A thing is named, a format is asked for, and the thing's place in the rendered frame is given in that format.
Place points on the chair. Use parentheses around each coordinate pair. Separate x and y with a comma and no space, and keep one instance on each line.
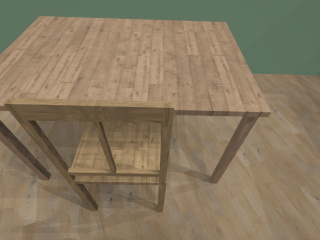
(123,142)

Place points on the table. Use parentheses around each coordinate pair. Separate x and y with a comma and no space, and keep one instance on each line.
(195,64)

